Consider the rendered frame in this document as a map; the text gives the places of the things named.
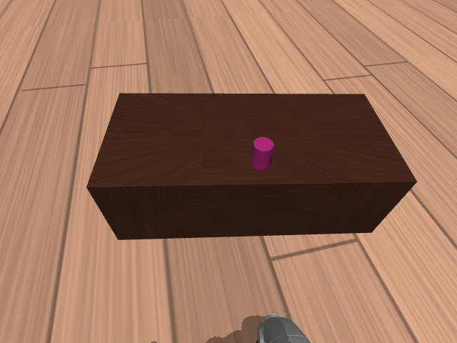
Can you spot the can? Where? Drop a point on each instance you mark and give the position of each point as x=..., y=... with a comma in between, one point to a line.
x=261, y=154

